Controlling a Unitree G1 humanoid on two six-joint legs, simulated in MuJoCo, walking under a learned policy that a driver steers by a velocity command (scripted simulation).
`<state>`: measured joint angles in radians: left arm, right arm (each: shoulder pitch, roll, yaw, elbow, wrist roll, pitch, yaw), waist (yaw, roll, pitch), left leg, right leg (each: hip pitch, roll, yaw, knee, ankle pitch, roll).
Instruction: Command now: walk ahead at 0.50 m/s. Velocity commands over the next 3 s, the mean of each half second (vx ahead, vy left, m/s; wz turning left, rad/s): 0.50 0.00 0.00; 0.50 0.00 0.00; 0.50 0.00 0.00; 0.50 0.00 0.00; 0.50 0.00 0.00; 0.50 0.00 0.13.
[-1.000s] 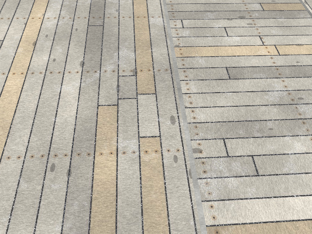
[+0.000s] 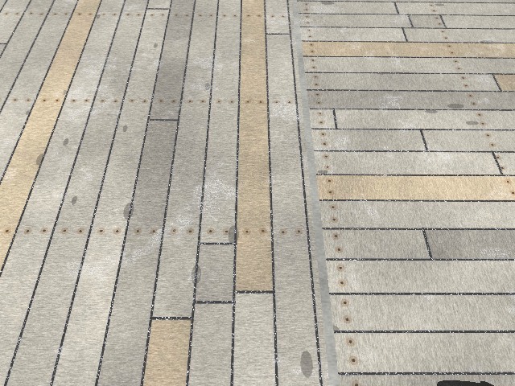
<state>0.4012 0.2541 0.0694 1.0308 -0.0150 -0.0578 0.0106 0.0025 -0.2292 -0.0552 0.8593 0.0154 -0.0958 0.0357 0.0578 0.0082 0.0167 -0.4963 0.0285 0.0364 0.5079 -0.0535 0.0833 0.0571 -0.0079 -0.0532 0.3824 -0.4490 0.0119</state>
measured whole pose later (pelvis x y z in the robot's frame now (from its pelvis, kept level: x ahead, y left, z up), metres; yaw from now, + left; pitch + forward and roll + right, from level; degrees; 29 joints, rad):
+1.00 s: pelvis +0.54 -0.03 +0.02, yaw +0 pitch +2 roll -2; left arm 0.36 0.23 0.06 1.01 -0.01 -0.08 0.00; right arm 0.04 -0.24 -0.06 0.89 0.02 -0.07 0.02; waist 0.07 0.04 0.00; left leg -0.64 0.10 -0.01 0.58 0.07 0.02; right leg 0.03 0.05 -0.06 0.19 -0.26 -0.03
